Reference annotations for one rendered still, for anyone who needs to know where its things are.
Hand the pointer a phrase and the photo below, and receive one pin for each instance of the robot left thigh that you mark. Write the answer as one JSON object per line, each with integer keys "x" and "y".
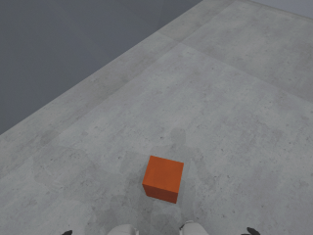
{"x": 124, "y": 229}

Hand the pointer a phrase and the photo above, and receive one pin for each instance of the robot thigh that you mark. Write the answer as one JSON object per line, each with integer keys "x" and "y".
{"x": 124, "y": 229}
{"x": 192, "y": 228}

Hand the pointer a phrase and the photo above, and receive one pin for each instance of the carton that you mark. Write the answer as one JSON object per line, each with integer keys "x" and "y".
{"x": 162, "y": 179}

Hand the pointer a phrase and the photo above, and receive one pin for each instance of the robot right thigh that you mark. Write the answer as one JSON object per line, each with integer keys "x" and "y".
{"x": 192, "y": 228}

